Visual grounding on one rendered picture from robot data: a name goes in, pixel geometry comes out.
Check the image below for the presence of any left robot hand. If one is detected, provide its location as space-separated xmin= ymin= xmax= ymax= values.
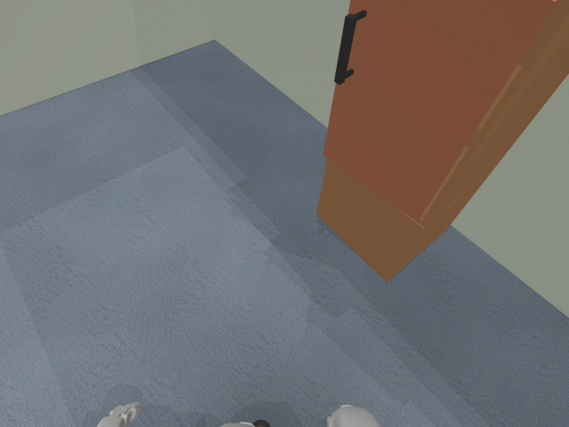
xmin=97 ymin=402 xmax=142 ymax=427

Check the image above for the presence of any cupboard door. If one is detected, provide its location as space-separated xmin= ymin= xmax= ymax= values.
xmin=323 ymin=0 xmax=558 ymax=221

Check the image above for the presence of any robot right thigh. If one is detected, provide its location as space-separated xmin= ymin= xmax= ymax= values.
xmin=327 ymin=407 xmax=381 ymax=427

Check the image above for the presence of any handle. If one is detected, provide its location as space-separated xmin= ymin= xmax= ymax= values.
xmin=334 ymin=10 xmax=367 ymax=85

